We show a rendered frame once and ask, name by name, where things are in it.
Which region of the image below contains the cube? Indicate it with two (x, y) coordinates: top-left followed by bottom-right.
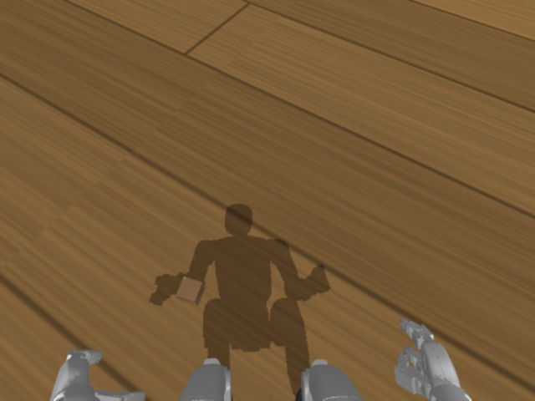
(176, 277), (205, 307)

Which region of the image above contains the right robot arm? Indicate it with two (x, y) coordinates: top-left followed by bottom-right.
(429, 384), (472, 401)

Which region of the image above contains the right robot hand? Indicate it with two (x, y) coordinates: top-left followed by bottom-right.
(394, 318), (461, 399)

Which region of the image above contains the left robot arm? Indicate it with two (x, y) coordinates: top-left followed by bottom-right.
(52, 383), (100, 401)

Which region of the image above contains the left robot hand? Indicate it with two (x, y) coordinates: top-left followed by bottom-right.
(50, 349), (145, 401)

